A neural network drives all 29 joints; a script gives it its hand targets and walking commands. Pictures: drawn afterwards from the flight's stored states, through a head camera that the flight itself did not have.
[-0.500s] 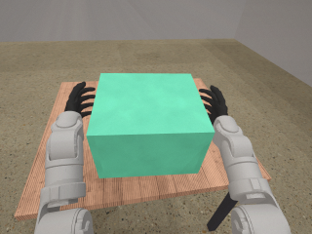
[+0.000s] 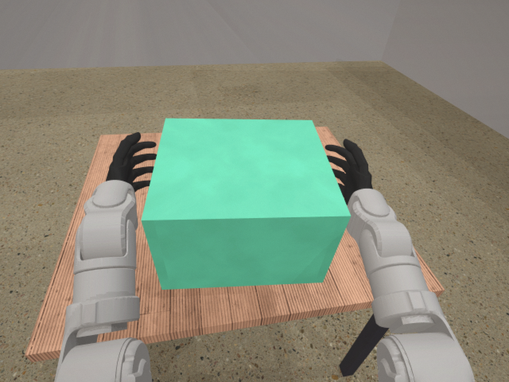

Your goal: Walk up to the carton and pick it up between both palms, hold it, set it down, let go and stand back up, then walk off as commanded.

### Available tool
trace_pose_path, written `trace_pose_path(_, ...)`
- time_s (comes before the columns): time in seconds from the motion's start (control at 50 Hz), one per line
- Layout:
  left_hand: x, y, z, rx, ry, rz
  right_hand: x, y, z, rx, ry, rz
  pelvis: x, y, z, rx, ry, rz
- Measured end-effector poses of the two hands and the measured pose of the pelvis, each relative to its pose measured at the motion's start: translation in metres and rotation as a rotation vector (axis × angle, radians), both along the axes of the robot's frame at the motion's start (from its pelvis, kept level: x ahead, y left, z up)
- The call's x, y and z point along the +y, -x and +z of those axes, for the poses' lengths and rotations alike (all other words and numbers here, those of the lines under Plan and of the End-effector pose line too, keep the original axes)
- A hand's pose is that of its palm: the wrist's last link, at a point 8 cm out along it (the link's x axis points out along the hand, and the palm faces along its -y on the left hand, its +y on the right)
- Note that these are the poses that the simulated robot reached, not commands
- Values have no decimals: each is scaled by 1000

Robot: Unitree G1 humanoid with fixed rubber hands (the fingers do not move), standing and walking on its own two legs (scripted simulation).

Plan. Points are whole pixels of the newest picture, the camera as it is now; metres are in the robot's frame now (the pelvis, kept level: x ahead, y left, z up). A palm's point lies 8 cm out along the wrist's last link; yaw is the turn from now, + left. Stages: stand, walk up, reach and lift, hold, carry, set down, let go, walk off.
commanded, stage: hold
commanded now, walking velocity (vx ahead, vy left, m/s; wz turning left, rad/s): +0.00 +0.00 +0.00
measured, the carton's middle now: (242, 198) +0.39 +0.00 +0.12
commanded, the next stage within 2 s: set down in 0.86 s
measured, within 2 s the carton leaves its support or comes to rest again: neither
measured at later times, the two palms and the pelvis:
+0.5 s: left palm (123, 188) +0.35 +0.18 +0.17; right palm (357, 192) +0.35 -0.18 +0.17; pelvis +0.00 +0.00 +0.00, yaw +0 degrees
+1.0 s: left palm (114, 187) +0.35 +0.19 +0.18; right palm (350, 189) +0.36 -0.17 +0.17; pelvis +0.00 +0.00 +0.00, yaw +0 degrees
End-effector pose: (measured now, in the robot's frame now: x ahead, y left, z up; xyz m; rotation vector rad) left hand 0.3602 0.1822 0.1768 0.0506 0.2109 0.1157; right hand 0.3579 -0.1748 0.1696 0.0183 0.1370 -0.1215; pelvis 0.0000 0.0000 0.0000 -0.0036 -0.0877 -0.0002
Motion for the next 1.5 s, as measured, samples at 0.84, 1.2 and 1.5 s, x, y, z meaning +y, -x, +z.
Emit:
trace_pose_path(0.84,-1,4,1,-10,8,2,-1,4,3,-9,3,-3,-3,1,0,-11,-1,-2)
trace_pose_path(1.2,24,-10,-2,-79,-16,13,23,-17,-8,-92,38,19,4,-8,1,-36,-5,11)
trace_pose_path(1.5,22,-22,-47,-45,-9,-9,23,-19,-56,-69,65,-5,3,-24,0,-26,0,0)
